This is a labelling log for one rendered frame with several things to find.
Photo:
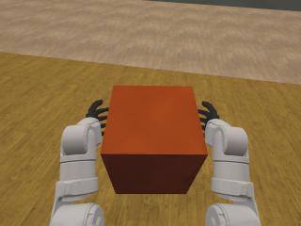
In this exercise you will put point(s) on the robot left hand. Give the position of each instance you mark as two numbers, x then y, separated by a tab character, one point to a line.
93	113

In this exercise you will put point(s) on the carton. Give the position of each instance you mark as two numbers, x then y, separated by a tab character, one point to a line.
153	141

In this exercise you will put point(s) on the robot right forearm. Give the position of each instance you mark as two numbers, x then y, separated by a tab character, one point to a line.
231	179

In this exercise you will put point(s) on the robot left forearm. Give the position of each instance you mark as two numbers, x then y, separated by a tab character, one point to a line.
78	152

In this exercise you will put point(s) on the robot left upper arm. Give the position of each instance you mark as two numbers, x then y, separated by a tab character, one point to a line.
79	214

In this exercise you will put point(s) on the robot right hand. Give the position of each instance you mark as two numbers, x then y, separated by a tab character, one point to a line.
209	115

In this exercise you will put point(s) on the robot right upper arm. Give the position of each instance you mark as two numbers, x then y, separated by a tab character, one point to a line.
226	214

